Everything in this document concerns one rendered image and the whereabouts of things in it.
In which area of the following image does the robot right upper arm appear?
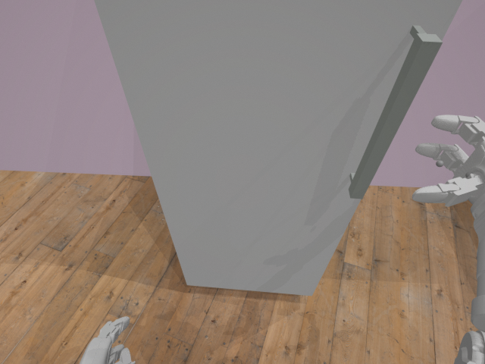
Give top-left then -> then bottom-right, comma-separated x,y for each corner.
454,331 -> 485,364

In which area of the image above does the handle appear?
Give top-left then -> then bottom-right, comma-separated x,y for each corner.
349,25 -> 443,199

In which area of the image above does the robot right hand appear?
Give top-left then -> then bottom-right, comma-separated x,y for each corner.
412,115 -> 485,207

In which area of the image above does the robot left hand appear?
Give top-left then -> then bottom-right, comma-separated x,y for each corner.
80,316 -> 136,364

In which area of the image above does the fridge door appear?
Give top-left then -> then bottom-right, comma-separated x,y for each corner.
94,0 -> 462,296

